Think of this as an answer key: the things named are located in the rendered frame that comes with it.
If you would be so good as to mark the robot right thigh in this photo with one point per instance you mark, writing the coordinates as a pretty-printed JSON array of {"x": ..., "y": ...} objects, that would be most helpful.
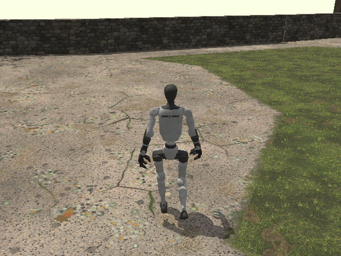
[{"x": 182, "y": 161}]

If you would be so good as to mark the left robot hand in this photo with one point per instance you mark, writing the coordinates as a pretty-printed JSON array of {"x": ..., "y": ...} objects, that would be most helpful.
[{"x": 141, "y": 160}]

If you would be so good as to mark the robot torso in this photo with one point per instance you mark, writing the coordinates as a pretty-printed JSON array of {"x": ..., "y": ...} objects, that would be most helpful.
[{"x": 170, "y": 128}]

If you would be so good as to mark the right robot upper arm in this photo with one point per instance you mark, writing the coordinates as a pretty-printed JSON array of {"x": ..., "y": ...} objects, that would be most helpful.
[{"x": 189, "y": 120}]

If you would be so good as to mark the right robot hand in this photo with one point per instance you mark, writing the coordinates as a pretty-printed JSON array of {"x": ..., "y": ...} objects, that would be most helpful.
[{"x": 199, "y": 152}]

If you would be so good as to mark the left robot upper arm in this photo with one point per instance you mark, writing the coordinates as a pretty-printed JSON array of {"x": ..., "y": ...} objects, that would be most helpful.
[{"x": 151, "y": 121}]

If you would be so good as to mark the robot left forearm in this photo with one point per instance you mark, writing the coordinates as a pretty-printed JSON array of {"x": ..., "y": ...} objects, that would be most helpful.
[{"x": 145, "y": 144}]

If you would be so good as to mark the robot right forearm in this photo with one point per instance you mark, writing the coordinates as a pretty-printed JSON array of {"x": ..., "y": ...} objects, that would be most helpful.
[{"x": 195, "y": 140}]

